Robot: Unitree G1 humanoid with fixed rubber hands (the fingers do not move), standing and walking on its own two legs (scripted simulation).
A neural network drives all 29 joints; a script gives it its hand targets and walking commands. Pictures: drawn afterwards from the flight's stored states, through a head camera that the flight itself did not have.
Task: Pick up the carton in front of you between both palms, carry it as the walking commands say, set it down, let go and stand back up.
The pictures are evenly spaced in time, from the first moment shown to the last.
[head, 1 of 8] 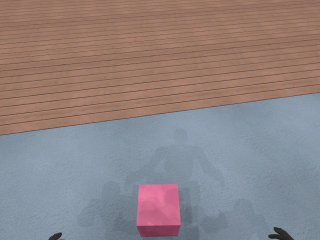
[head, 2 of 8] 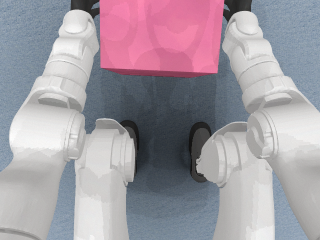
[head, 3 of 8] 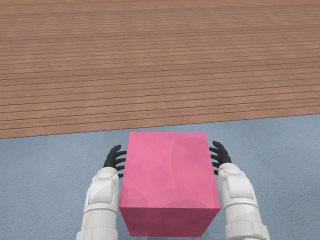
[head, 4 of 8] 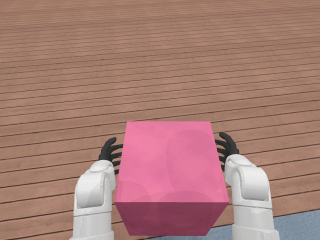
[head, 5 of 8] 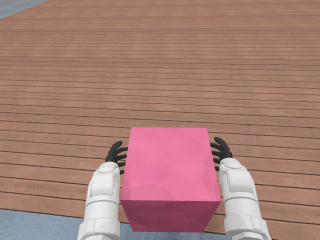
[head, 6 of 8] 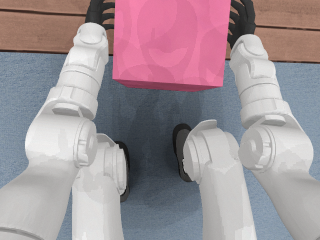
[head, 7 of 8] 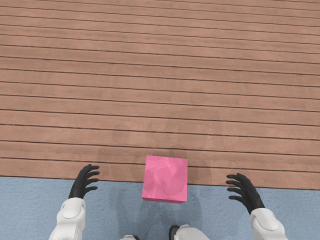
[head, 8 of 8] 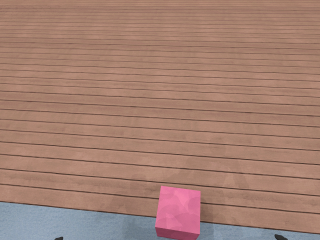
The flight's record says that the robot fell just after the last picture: no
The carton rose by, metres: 0.67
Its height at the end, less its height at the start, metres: +0.00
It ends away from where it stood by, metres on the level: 0.85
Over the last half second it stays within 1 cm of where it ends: yes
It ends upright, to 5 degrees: yes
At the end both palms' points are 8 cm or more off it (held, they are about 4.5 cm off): yes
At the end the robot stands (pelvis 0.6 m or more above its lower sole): yes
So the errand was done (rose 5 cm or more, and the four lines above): yes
